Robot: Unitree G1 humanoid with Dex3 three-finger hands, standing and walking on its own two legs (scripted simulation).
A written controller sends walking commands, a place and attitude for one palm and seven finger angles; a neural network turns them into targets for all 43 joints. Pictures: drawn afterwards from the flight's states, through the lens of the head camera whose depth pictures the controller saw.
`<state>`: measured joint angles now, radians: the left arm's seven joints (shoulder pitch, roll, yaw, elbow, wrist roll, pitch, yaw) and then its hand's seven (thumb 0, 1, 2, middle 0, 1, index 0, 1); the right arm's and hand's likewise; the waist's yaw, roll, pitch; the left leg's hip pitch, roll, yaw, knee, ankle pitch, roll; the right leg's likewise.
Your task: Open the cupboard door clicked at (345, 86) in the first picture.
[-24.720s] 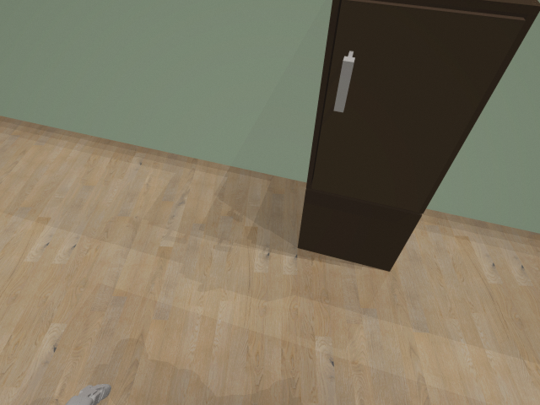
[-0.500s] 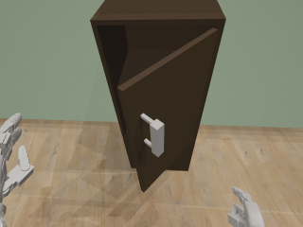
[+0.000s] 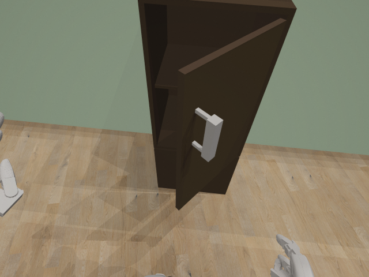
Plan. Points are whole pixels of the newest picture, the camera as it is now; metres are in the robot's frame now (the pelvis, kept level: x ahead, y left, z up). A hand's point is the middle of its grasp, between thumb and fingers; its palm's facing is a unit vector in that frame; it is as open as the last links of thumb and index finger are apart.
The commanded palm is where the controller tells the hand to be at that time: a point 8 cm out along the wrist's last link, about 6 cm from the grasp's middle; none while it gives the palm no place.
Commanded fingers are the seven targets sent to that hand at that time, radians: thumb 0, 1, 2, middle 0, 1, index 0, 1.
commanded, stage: step back with the hand held close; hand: left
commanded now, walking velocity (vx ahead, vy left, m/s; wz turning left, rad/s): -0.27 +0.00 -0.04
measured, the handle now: (204, 134) +0.41 -0.01 +0.08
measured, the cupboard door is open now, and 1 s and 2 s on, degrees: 50 50 50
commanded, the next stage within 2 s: stop stepping back and stand still in 0.42 s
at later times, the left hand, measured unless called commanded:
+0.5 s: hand out of the picture +0.12 +0.28 +0.18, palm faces +0.34 -0.84 -0.43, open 7.4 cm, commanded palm +0.06 +0.32 +0.19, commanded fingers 0.00 0.90 0.90 -0.20 -0.30 -0.20 -0.30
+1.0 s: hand out of the picture +0.02 +0.27 +0.17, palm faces +0.39 -0.84 -0.37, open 7.4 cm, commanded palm -0.06 +0.31 +0.19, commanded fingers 0.00 0.90 0.90 -0.20 -0.30 -0.20 -0.30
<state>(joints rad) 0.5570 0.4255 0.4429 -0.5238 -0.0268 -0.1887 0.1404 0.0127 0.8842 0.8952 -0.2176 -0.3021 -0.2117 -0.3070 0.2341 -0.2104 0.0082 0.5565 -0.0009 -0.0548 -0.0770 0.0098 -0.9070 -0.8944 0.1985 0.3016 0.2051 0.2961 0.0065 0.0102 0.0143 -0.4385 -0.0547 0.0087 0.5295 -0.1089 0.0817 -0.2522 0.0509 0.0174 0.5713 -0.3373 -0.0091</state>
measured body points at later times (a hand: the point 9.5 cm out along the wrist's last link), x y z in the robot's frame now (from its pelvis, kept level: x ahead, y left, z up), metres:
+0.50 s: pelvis -0.10 +0.03 +0.01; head -0.06 +0.07 +0.46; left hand +0.10 +0.32 +0.20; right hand +0.09 -0.21 -0.05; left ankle +0.03 +0.08 -0.73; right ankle -0.19 -0.12 -0.66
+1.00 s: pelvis -0.21 +0.02 +0.00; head -0.24 +0.03 +0.45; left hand +0.00 +0.32 +0.19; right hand -0.09 -0.23 -0.08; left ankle -0.12 +0.11 -0.73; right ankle -0.24 -0.08 -0.70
